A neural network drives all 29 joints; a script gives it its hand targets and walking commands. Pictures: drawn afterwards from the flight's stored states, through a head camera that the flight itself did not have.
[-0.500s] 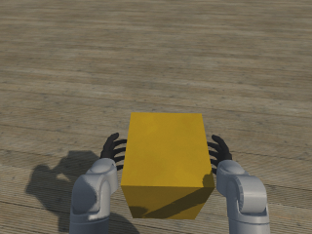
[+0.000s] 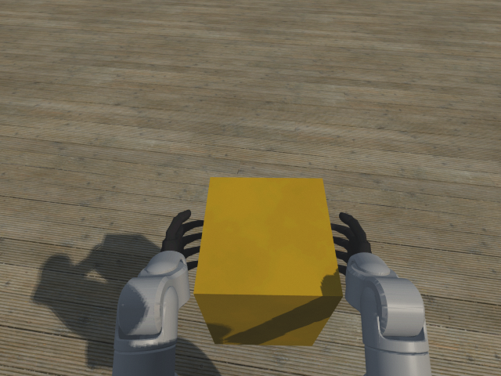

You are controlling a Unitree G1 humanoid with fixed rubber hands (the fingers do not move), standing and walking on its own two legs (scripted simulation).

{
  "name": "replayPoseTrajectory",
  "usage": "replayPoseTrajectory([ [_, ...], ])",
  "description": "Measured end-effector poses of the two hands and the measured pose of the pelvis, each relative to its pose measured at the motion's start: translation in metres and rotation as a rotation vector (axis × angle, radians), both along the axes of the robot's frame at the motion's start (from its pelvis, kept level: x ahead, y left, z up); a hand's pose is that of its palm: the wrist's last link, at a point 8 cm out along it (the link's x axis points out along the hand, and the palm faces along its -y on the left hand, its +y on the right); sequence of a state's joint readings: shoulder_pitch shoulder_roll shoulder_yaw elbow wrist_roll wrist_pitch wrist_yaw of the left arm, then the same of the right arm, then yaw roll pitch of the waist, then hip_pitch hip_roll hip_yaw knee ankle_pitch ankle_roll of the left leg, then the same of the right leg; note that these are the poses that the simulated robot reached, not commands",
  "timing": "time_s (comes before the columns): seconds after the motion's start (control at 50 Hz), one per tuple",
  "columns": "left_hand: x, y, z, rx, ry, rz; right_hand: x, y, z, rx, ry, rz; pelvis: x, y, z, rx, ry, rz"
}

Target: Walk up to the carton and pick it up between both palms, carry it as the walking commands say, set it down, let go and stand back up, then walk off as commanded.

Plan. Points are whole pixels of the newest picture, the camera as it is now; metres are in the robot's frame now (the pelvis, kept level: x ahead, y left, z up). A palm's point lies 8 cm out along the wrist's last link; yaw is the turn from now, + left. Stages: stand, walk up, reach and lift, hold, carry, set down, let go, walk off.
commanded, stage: carry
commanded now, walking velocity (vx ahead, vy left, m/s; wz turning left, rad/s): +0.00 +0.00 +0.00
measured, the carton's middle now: (264, 267) +0.30 +0.00 +0.02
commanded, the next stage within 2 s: none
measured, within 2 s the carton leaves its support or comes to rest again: neither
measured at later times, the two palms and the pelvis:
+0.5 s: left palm (165, 260) +0.26 +0.15 +0.10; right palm (352, 262) +0.27 -0.12 +0.10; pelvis +0.00 +0.01 +0.00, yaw +0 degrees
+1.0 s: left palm (159, 273) +0.24 +0.15 +0.10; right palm (354, 278) +0.24 -0.12 +0.09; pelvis -0.02 +0.01 +0.00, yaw +0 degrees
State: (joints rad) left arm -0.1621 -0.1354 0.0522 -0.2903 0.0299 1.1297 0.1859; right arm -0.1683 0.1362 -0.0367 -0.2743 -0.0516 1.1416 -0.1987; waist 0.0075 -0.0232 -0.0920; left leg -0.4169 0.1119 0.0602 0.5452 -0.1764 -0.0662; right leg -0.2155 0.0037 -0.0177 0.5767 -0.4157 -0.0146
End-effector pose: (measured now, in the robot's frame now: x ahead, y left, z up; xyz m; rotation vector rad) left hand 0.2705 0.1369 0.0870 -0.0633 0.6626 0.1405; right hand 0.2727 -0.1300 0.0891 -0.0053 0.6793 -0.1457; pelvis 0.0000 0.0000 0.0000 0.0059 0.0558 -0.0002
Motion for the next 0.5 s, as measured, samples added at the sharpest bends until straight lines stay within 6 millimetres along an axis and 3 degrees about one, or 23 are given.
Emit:
replayPoseTrajectory([
  [0.12,0.005,0.004,0.005,0.015,-0.029,0.011,0.007,0.005,-0.001,0.024,-0.028,0.005,0.004,0.004,-0.001,0.000,0.004,-0.006],
  [0.22,0.003,0.007,0.013,0.026,-0.053,0.009,0.004,0.007,0.004,0.030,-0.052,0.007,0.007,0.007,-0.001,0.000,0.004,-0.008],
  [0.3,0.002,0.007,0.007,0.028,-0.020,0.002,0.002,0.008,-0.002,0.022,-0.019,0.005,0.007,0.008,-0.001,-0.001,0.001,-0.006],
  [0.5,-0.006,0.010,0.011,0.004,-0.046,0.012,-0.004,0.010,0.008,0.011,-0.044,0.010,0.001,0.008,-0.001,-0.002,-0.012,-0.007],
])
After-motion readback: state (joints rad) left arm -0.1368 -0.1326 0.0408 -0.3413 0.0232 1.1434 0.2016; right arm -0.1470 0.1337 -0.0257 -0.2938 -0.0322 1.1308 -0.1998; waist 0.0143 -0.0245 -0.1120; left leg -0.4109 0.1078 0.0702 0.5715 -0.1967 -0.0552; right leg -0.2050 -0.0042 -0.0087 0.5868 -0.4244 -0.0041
